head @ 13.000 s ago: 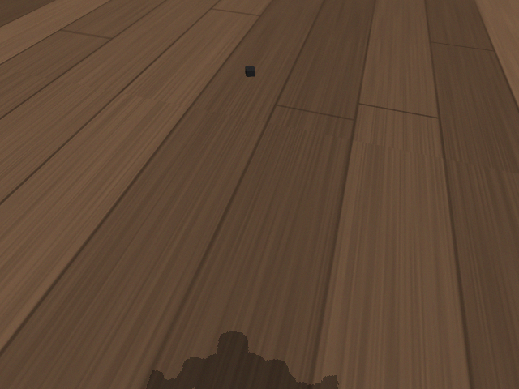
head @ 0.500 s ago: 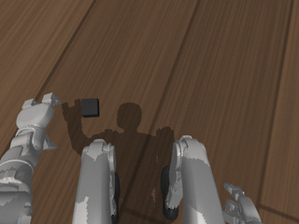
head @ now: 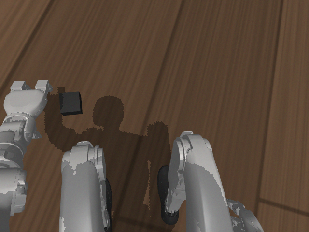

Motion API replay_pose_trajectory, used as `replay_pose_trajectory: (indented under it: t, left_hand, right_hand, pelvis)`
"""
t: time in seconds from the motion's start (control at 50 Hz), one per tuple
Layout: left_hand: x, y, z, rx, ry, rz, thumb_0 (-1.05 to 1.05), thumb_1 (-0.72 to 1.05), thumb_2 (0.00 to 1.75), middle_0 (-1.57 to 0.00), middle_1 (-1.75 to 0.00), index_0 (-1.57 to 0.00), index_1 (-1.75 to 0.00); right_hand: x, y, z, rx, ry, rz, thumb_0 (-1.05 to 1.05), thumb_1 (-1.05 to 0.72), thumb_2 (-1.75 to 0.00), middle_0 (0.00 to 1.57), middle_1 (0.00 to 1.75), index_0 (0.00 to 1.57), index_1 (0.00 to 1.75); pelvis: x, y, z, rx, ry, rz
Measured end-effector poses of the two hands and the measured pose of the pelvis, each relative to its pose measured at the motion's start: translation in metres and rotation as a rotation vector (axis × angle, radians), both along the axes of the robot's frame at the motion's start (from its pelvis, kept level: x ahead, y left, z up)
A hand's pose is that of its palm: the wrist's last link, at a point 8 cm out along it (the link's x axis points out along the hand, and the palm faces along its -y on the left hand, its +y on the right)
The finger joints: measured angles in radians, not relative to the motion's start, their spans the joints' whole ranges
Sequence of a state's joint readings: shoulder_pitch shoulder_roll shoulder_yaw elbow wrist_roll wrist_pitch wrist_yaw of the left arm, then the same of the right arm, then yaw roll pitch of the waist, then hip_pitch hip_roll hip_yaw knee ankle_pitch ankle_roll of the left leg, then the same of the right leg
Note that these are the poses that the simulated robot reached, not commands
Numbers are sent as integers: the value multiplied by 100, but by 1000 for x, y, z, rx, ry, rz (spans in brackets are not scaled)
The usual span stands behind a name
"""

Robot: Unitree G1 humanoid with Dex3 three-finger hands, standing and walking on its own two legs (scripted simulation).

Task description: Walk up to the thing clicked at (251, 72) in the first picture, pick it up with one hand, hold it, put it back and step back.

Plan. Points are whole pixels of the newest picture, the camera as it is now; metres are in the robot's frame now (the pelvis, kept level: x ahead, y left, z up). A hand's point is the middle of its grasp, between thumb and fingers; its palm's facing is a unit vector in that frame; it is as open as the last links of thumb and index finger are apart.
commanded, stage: rise first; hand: left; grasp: from above
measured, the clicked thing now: (71, 103) +0.49 +0.23 -0.34
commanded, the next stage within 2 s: approach in 0.88 s
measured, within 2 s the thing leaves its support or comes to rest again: neither
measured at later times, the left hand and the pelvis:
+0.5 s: hand (42, 108) +0.44 +0.27 -0.20, palm faces -0.47 -0.05 -0.88, open 14.0 cm; pelvis +0.01 +0.00 -0.02, yaw -1 degrees
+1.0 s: hand (46, 106) +0.45 +0.27 -0.22, palm faces -0.46 -0.05 -0.89, open 14.0 cm; pelvis +0.01 +0.00 -0.03, yaw -2 degrees
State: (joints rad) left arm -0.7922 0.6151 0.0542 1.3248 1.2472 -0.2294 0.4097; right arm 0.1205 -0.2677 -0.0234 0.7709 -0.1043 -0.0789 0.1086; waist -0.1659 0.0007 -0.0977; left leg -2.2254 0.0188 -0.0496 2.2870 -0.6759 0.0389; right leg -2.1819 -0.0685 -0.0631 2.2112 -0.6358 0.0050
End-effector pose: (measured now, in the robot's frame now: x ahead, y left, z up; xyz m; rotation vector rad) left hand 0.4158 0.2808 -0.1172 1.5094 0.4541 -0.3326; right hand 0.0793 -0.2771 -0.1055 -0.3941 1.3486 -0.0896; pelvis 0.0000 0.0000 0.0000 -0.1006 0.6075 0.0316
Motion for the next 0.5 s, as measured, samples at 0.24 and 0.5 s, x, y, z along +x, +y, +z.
replay_pose_trajectory:
  t: [0.24, 0.5]
  left_hand:
    - [16, -5, -18, 16, -17, 8, 0, -49, 97, -11, -93, -12, -93]
    - [27, -7, -29, 1, -12, 14, 0, -48, 95, -11, -94, -13, -93]
  right_hand:
    - [-4, 0, -17, 28, 49, 15, 0, -91, -90, 20, 30, 21, 30]
    - [-11, -9, -15, 3, 91, 11, 0, -91, -90, 20, 30, 21, 30]
  pelvis:
    - [7, -4, -13, 7, 15, -8]
    - [12, -5, -18, 3, 20, -13]
